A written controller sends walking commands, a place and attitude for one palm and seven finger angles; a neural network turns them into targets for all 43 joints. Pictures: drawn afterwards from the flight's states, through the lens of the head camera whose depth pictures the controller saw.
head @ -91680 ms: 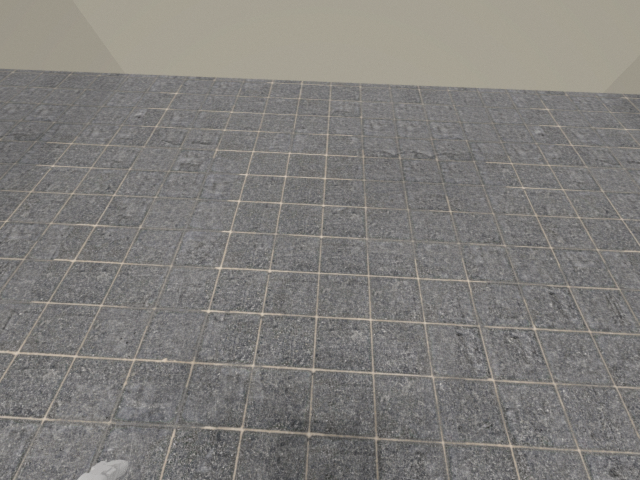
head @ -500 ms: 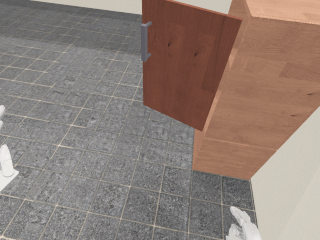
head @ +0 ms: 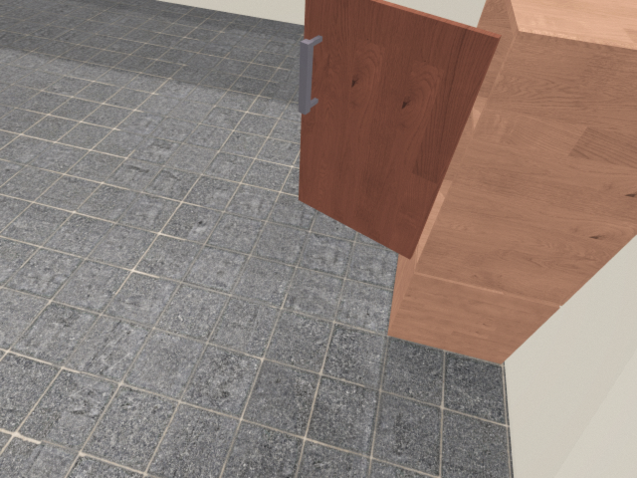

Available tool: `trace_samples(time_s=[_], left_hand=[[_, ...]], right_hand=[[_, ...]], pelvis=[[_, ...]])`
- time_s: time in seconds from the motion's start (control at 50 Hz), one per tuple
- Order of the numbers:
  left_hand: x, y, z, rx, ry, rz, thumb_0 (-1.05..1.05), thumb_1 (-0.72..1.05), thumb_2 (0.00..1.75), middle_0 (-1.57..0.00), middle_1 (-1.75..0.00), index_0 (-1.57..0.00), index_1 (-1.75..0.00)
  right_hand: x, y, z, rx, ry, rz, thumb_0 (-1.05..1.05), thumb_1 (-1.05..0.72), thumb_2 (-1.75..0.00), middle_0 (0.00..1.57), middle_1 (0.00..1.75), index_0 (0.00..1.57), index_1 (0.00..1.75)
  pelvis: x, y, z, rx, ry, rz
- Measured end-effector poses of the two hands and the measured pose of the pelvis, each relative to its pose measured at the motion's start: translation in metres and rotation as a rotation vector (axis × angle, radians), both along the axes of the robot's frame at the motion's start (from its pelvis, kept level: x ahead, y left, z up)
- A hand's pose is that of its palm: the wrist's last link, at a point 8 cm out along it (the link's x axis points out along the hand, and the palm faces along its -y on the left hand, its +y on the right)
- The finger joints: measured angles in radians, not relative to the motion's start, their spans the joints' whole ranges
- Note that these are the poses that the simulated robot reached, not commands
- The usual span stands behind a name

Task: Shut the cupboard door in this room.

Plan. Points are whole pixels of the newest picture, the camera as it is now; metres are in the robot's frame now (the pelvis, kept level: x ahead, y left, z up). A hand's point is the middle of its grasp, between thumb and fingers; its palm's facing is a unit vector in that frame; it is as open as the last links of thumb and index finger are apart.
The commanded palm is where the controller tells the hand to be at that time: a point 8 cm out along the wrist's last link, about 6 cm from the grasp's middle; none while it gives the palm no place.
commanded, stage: let the arm hang, fingers relaxed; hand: left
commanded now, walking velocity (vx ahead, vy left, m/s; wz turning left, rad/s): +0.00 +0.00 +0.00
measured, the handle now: (310, 75) +0.89 +0.08 +0.06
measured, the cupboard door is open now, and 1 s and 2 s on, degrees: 70 70 70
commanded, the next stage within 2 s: look to check the result in 0.62 s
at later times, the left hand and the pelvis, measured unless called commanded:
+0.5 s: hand out of the picture +0.01 +0.15 -0.18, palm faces +0.01 -0.99 -0.16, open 7.3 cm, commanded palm none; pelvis +0.02 -0.01 +0.00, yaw -1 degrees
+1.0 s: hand out of the picture -0.01 +0.17 -0.17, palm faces +0.02 -0.98 -0.18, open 7.3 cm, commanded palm none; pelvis +0.03 +0.00 +0.00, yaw -1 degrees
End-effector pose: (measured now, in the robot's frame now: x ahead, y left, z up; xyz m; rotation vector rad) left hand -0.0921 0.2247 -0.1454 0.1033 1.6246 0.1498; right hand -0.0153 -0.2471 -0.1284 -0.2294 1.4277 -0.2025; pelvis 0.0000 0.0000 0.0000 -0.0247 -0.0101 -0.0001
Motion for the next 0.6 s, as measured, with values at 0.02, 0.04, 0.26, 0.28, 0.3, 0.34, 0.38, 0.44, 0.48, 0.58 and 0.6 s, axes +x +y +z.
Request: trace_samples(time_s=[0.02, 0.04, 0.26, 0.28, 0.3, 0.34, 0.38, 0.44, 0.48, 0.58, 0.6], left_hand=[[-0.005, 0.0, 0.002, 0.005, 0.019, 0.003, 0.01, 0.95, 0.9, -0.21, -0.29, -0.2, -0.3], [-0.009, 0.0, 0.005, 0.01, 0.033, 0.005, 0.01, 0.95, 0.9, -0.21, -0.29, -0.2, -0.3], [0.039, -0.004, 0.006, 0.046, -0.086, -0.023, 0.0, 0.92, 0.9, -0.2, -0.29, -0.2, -0.3], [0.047, -0.006, 0.005, 0.043, -0.107, -0.027, 0.0, 0.92, 0.9, -0.2, -0.29, -0.2, -0.3], [0.055, -0.009, 0.004, 0.039, -0.128, -0.031, 0.0, 0.92, 0.9, -0.2, -0.29, -0.2, -0.3], [0.07, -0.014, 0.002, 0.029, -0.167, -0.039, 0.0, 0.91, 0.9, -0.2, -0.29, -0.2, -0.3], [0.084, -0.019, 0.001, 0.017, -0.202, -0.043, 0.0, 0.91, 0.9, -0.2, -0.29, -0.2, -0.3], [0.099, -0.026, -0.001, 0.002, -0.235, -0.051, 0.0, 0.92, 0.9, -0.2, -0.29, -0.2, -0.3], [0.101, -0.026, -0.002, 0.002, -0.23, -0.054, 0.01, 0.93, 0.9, -0.2, -0.29, -0.2, -0.3], [0.097, -0.025, -0.002, 0.0, -0.207, -0.041, 0.01, 0.93, 0.9, -0.2, -0.29, -0.2, -0.3], [0.095, -0.025, -0.002, 0.0, -0.199, -0.038, 0.01, 0.93, 0.9, -0.2, -0.29, -0.2, -0.3]], right_hand=[[-0.005, 0.003, -0.002, 0.009, 0.015, -0.009, 0.01, -0.91, -0.9, 0.2, 0.3, 0.2, 0.3], [-0.01, 0.006, -0.004, 0.019, 0.027, -0.016, 0.01, -0.91, -0.9, 0.2, 0.3, 0.2, 0.3], [-0.01, 0.036, -0.02, 0.119, 0.016, -0.053, 0.01, -0.91, -0.9, 0.2, 0.3, 0.2, 0.3], [-0.008, 0.037, -0.021, 0.123, 0.008, -0.055, 0.01, -0.91, -0.9, 0.2, 0.3, 0.2, 0.3], [-0.006, 0.039, -0.021, 0.127, 0.001, -0.056, 0.01, -0.91, -0.9, 0.2, 0.3, 0.2, 0.3], [-0.002, 0.041, -0.021, 0.132, -0.012, -0.057, 0.01, -0.91, -0.9, 0.2, 0.3, 0.2, 0.3], [-0.001, 0.041, -0.021, 0.129, -0.015, -0.057, 0.01, -0.92, -0.9, 0.2, 0.3, 0.2, 0.3], [0.0, 0.04, -0.02, 0.125, -0.018, -0.061, 0.01, -0.92, -0.9, 0.2, 0.3, 0.2, 0.3], [0.001, 0.038, -0.019, 0.12, -0.017, -0.065, 0.01, -0.92, -0.9, 0.2, 0.3, 0.2, 0.3], [0.0, 0.035, -0.016, 0.109, 0.001, -0.064, 0.01, -0.92, -0.9, 0.2, 0.3, 0.2, 0.3], [0.0, 0.035, -0.016, 0.107, 0.006, -0.063, 0.01, -0.92, -0.9, 0.2, 0.3, 0.2, 0.3]], pelvis=[[0.0, 0.0, 0.0, 0.001, -0.003, -0.002], [0.001, 0.0, 0.001, 0.001, -0.005, -0.003], [0.006, -0.002, 0.002, 0.013, -0.016, -0.012], [0.006, -0.003, 0.002, 0.014, -0.017, -0.014], [0.007, -0.003, 0.002, 0.015, -0.017, -0.015], [0.009, -0.004, 0.002, 0.017, -0.018, -0.016], [0.011, -0.004, 0.002, 0.018, -0.02, -0.016], [0.013, -0.005, 0.003, 0.02, -0.02, -0.017], [0.015, -0.006, 0.003, 0.021, -0.019, -0.018], [0.019, -0.006, 0.003, 0.021, -0.015, -0.015], [0.019, -0.006, 0.003, 0.021, -0.015, -0.015]])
